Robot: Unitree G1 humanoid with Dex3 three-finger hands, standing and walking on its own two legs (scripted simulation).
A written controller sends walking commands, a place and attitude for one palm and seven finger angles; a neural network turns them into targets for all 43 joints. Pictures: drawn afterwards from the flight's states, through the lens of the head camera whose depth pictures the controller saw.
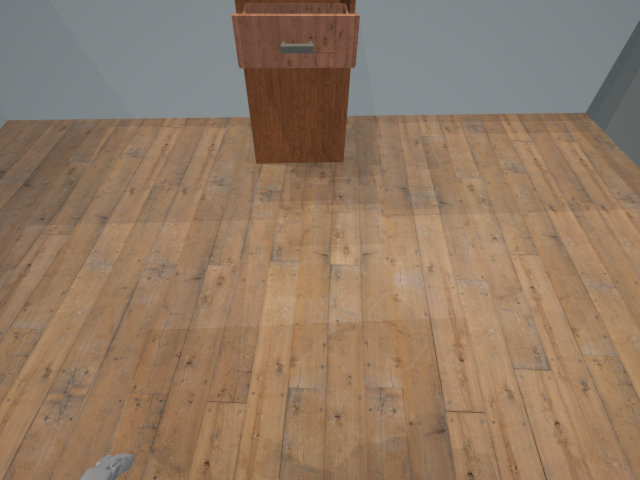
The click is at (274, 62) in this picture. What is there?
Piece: drawer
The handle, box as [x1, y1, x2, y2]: [281, 41, 313, 53]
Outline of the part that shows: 281,44 281,53 313,52 313,46 311,41 309,41 308,44 285,44 284,41 282,41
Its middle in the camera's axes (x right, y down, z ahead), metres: -0.08 -0.63 +1.26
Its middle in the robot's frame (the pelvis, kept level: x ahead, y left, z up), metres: +1.36 +0.14 -0.05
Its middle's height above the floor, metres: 0.72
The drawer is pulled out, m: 0.30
